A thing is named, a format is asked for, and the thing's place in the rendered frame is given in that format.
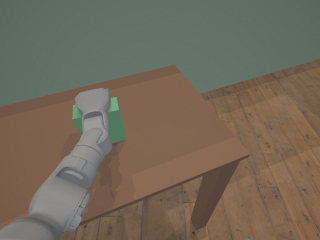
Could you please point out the table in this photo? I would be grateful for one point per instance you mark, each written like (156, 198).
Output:
(172, 137)

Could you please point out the robot left forearm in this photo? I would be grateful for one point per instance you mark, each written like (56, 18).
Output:
(81, 165)

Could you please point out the left robot hand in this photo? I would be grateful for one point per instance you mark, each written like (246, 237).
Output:
(99, 98)

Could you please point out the robot left upper arm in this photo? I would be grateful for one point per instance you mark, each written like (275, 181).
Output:
(59, 208)

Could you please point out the sponge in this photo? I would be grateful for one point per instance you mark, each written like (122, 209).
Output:
(117, 133)

